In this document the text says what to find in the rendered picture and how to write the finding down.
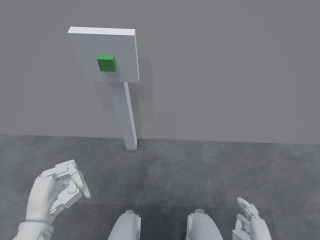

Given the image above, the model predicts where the robot thigh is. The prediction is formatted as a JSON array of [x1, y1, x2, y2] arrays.
[[186, 212, 223, 240], [108, 213, 141, 240]]

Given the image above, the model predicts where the robot right thigh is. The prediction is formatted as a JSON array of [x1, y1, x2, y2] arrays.
[[186, 212, 223, 240]]

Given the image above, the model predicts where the button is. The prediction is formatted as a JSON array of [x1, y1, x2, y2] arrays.
[[97, 54, 117, 72]]

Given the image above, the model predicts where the left robot forearm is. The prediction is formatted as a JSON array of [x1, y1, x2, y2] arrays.
[[13, 220, 54, 240]]

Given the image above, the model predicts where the robot right hand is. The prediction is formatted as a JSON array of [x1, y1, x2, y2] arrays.
[[232, 197, 272, 240]]

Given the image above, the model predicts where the robot left hand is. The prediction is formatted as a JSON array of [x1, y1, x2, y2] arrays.
[[25, 159, 91, 224]]

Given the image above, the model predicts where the robot left thigh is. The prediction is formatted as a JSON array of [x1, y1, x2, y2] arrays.
[[108, 213, 141, 240]]

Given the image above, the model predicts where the panel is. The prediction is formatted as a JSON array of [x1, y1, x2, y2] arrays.
[[68, 26, 140, 150]]

